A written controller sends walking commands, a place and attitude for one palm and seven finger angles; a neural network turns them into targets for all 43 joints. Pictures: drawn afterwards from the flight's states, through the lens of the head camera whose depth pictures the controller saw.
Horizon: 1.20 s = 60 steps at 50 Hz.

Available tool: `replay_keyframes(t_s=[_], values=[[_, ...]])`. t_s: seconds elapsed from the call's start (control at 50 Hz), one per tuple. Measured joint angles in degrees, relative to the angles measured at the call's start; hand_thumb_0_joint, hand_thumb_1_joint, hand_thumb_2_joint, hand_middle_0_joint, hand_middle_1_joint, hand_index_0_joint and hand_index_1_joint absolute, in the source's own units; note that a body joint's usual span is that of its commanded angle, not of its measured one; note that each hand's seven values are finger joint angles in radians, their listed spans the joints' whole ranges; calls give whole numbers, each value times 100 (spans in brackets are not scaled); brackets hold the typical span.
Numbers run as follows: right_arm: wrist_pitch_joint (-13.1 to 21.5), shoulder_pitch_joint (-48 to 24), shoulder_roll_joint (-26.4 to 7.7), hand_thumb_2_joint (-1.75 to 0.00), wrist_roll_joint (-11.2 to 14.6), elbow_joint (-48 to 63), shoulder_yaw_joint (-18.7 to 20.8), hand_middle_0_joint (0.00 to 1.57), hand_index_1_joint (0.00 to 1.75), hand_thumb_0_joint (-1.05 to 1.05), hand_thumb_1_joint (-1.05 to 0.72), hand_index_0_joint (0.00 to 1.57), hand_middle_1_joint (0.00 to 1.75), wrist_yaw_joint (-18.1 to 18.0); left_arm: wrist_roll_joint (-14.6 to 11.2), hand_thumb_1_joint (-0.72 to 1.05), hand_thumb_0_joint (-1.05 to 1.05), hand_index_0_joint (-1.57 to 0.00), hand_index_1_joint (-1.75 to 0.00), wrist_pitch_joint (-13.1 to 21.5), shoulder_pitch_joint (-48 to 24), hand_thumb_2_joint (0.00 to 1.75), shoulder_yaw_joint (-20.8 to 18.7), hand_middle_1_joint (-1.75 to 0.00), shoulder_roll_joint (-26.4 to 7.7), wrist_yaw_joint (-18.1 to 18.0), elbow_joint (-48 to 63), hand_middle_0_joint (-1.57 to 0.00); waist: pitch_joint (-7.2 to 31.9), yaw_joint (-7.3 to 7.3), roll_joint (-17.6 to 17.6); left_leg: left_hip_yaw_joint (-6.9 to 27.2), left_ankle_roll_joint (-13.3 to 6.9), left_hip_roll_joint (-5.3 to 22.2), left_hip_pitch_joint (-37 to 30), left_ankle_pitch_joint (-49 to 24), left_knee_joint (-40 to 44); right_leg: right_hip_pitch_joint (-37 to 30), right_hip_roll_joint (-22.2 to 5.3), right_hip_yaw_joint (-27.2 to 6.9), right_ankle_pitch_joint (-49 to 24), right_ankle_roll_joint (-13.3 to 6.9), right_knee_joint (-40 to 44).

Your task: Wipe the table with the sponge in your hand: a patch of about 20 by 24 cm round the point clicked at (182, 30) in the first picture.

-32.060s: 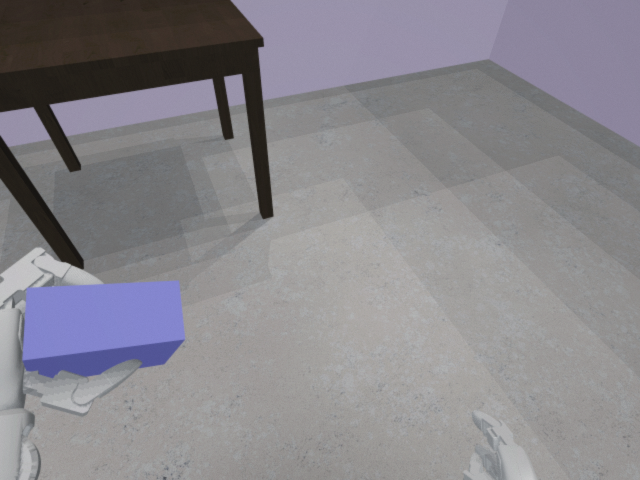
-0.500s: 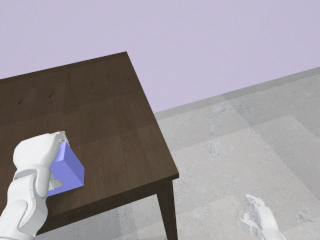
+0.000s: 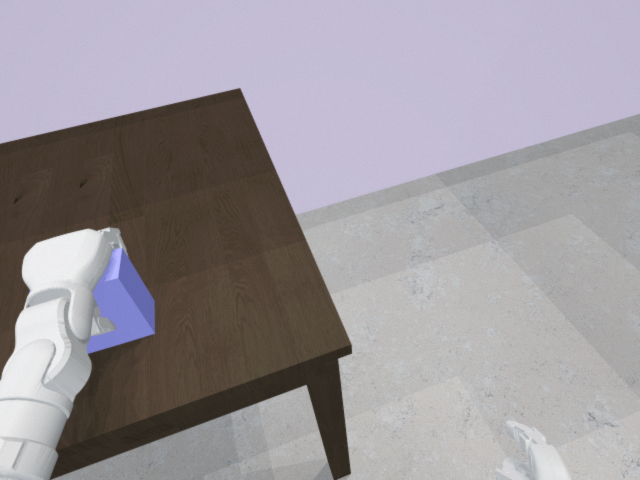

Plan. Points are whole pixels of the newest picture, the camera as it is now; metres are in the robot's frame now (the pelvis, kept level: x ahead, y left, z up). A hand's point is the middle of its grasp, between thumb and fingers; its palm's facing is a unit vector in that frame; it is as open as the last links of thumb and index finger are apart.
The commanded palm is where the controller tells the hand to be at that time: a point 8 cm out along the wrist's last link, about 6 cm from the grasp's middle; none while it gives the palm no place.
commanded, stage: wipe forward along the first lane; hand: left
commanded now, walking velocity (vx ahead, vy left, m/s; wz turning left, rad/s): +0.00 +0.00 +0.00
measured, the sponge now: (106, 312) +0.29 +0.34 +0.05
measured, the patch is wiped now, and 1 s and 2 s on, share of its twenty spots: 0.45 0.70 0.85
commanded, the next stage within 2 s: slide across to the middle lane in 0.70 s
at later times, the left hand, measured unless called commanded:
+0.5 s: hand (93, 255) +0.35 +0.36 +0.10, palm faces -0.08 -0.01 -1.00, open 10.0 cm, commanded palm +0.34 +0.35 +0.14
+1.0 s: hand (99, 234) +0.39 +0.37 +0.10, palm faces -0.10 +0.01 -1.00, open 10.0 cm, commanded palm +0.38 +0.35 +0.15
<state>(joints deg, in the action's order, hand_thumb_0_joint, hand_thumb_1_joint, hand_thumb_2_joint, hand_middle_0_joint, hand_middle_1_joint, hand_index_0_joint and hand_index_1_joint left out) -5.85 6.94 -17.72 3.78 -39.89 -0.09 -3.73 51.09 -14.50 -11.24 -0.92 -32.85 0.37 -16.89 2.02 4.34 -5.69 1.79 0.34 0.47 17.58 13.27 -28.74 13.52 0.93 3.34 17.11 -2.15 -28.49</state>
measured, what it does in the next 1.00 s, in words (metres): stands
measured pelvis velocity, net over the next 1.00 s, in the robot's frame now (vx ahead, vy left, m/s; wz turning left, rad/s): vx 0.01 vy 0.03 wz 0.00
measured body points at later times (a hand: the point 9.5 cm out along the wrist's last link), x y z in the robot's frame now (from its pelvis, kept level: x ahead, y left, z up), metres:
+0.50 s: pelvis +0.01 +0.01 +0.00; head +0.04 -0.02 +0.45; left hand +0.35 +0.36 +0.15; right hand +0.16 -0.25 -0.13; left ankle +0.02 +0.13 -0.74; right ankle -0.02 -0.09 -0.74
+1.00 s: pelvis +0.01 +0.03 +0.00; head +0.05 +0.00 +0.45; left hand +0.39 +0.37 +0.15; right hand +0.14 -0.24 -0.13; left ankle +0.02 +0.13 -0.74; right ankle -0.02 -0.09 -0.74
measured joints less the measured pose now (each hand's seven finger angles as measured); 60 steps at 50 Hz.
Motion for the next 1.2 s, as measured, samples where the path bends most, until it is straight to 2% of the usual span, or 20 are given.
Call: replay_keyframes(t_s=[0.22, 0.36, 0.82, 0.94, 1.02, 1.08, 1.2], values=[[-79, 85, 3, -90, 15, 58, 11, 20, 30, 1, -91, 20, 30, 41, 63, -52, 0, -76, -133, 240, -510, 106, -122, -134, -211, 103, -703, -74, 39, -127, 45, -8, -8, 18, 160, 56, -80, 131, 20, -13, 10, 8, -4], [-117, 186, -36, -90, 32, 44, 38, 20, 30, 1, -91, 20, 30, 49, 87, -52, 0, -77, -132, 441, -787, 106, -169, -134, -278, 88, -1027, -74, 49, -140, 69, -6, -25, -3, 262, 89, -132, 210, -1, -11, 27, 36, -18], [-240, 409, 5, -90, 43, -41, 78, 20, 30, 1, -91, 20, 30, 150, 316, -52, 0, -77, -132, 788, -1778, 106, -150, -134, -448, -19, -2218, -74, 145, -257, 153, -50, -127, -78, 569, 136, -219, 463, -76, -52, 4, 149, 16], [-256, 455, 25, -90, 50, -49, 98, 20, 30, 1, -91, 20, 30, 165, 358, -52, 0, -77, -133, 745, -1983, 106, 6, -134, -471, -54, -2380, -74, 124, -287, 161, -44, -146, -89, 580, 124, -203, 451, -85, -47, -28, 166, 76], [-257, 467, 39, -90, 61, -80, 114, 20, 30, 1, -91, 20, 30, 158, 288, -52, 0, -76, -133, 672, -1990, 106, 122, -135, -423, -133, -2297, -74, 98, -288, 155, -42, -161, -107, 514, 113, -153, 371, -100, -45, -49, 182, 147], [-260, 449, 53, -90, 64, -115, 117, 20, 30, 1, -91, 20, 30, 157, 187, -51, 0, -75, -134, 586, -1983, 106, 195, -135, -297, -196, -2140, -73, 78, -272, 155, -38, -172, -128, 438, 102, -101, 289, -120, -39, -58, 192, 204], [-281, 285, 103, -90, 59, -147, 73, 20, 30, 1, -91, 20, 30, 180, 152, -51, 0, -75, -135, 253, -2006, 106, 453, -136, 48, -312, -1849, -73, 57, -260, 153, -41, -187, -173, 268, 81, 19, 131, -164, -40, -58, 205, 291]])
